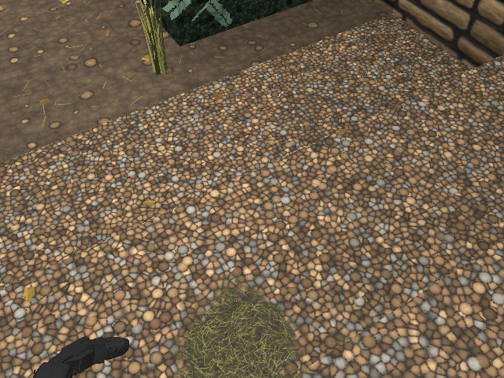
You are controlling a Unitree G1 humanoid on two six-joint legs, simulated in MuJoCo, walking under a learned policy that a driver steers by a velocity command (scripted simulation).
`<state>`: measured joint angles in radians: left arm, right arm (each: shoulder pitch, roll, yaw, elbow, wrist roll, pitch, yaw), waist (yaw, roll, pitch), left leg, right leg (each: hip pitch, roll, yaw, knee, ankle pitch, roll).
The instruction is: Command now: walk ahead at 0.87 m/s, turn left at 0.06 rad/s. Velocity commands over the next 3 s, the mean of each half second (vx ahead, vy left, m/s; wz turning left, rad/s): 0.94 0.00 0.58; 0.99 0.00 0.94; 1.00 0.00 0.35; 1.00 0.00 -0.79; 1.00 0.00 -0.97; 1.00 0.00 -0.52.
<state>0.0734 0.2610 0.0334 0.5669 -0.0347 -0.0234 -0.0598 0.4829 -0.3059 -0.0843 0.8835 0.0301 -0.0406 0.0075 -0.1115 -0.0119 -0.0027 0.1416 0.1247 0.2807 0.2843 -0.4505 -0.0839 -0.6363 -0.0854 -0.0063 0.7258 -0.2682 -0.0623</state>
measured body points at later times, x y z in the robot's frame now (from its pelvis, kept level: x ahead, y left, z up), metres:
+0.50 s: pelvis +0.39 -0.02 -0.07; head +0.40 +0.00 +0.38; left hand +0.31 +0.26 -0.19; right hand +0.65 -0.22 -0.15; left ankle +0.57 +0.11 -0.76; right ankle +0.14 -0.15 -0.71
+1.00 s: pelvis +0.80 +0.12 -0.18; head +0.79 +0.13 +0.27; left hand +0.65 +0.36 -0.30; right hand +1.11 +0.04 -0.27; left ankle +0.68 +0.14 -0.78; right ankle +0.95 +0.01 -0.89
